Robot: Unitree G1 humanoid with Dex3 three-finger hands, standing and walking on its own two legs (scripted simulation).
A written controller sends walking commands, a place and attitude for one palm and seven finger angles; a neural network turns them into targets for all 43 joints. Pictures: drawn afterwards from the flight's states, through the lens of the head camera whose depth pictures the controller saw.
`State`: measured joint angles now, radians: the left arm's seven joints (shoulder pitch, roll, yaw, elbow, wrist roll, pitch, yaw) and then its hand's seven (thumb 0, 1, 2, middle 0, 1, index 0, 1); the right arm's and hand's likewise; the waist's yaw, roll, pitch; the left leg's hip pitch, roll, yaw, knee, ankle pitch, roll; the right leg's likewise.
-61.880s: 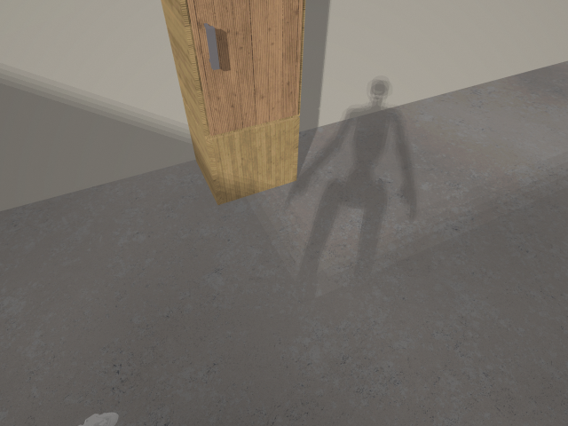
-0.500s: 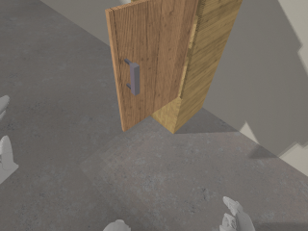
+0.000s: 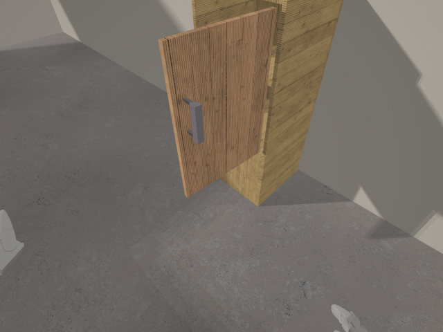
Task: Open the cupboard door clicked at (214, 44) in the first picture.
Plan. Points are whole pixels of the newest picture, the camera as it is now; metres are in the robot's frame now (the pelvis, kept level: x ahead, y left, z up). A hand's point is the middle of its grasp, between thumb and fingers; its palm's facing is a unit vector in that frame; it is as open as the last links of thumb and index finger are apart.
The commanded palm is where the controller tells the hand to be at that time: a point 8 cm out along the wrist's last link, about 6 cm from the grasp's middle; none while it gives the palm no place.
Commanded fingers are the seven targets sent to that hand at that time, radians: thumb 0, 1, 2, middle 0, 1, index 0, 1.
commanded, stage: stop stepping back and stand still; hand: left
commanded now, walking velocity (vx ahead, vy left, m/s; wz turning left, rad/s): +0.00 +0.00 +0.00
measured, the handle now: (193, 120) +0.68 +0.13 +0.01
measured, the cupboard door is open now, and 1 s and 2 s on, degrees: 85 85 85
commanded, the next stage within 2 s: let the arm hang, fingers relaxed in 0.76 s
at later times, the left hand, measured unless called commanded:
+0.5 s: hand out of the picture +0.16 +0.31 +0.15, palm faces +0.42 -0.78 -0.46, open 7.4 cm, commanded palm +0.10 +0.34 +0.18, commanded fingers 0.00 0.90 0.90 -0.20 -0.30 -0.20 -0.30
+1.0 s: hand (51, 324) +0.15 +0.31 -0.03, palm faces +0.12 -0.88 -0.46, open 7.4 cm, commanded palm none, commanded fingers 0.00 0.90 0.90 -0.20 -0.30 -0.20 -0.30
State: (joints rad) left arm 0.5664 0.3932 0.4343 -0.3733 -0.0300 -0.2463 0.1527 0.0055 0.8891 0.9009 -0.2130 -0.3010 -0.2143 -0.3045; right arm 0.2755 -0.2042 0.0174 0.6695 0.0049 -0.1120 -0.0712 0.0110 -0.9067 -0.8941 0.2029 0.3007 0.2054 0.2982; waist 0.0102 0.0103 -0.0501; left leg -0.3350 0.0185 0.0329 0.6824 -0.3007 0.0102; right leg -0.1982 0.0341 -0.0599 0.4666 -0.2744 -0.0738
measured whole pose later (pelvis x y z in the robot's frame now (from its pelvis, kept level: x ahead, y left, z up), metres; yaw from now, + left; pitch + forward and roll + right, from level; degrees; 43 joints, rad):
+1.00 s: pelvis -0.05 +0.05 -0.01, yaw +1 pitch +1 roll +0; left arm 0.29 0.33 0.14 0.30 0.03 0.00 0.02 0.00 0.91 0.90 -0.20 -0.30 -0.20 -0.30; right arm 0.12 -0.30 0.00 0.81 -0.01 -0.06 0.01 0.01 -0.91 -0.89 0.20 0.30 0.21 0.30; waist 0.00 0.08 0.00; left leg -0.35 -0.03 0.06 0.55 -0.21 0.05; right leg -0.33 -0.03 -0.05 0.57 -0.25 0.00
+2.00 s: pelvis -0.01 +0.02 +0.01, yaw +1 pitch -2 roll +0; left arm 0.13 0.25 0.01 1.13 0.01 -0.02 0.01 0.00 0.91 0.90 -0.20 -0.30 -0.20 -0.30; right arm 0.16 -0.27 0.00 1.14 -0.02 0.00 -0.01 0.00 -0.91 -0.89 0.20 0.30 0.20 0.30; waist -0.01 0.02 0.06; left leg -0.15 0.01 0.03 0.34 -0.16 0.00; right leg -0.13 0.02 -0.07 0.34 -0.19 -0.04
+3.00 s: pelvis +0.01 +0.01 +0.01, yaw +0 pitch -1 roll +0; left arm 0.12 0.29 0.01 1.13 0.00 -0.02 0.02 0.00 0.91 0.90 -0.20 -0.30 -0.20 -0.30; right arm 0.13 -0.31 0.00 1.13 -0.01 0.01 -0.01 0.00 -0.91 -0.89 0.20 0.30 0.20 0.30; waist -0.01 0.02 0.06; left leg -0.09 0.03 0.04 0.29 -0.17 -0.02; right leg -0.07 0.04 -0.06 0.28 -0.20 -0.06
